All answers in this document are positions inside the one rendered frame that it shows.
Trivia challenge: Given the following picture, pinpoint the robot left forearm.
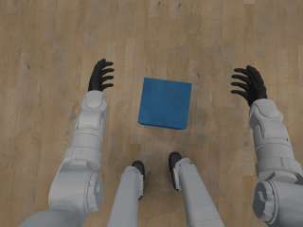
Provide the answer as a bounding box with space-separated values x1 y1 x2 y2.
48 90 109 206

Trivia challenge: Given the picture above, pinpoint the robot left shin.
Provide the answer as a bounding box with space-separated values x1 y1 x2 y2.
120 166 140 179

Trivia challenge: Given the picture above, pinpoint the robot right forearm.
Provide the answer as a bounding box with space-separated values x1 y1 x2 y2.
249 98 303 185

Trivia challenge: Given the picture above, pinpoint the right robot hand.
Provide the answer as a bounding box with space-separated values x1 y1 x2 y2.
230 65 268 108

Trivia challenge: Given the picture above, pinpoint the robot right upper arm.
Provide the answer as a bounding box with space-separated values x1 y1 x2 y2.
252 179 303 227

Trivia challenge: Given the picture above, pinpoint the robot left upper arm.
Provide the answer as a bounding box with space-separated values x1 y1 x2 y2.
17 170 104 227

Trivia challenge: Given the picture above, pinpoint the left robot hand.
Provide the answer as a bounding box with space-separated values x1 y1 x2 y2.
88 59 115 92

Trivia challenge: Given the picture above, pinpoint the carton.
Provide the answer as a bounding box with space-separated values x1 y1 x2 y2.
137 78 192 130

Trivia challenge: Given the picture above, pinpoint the left robot foot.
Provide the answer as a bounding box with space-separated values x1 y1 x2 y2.
132 161 145 201

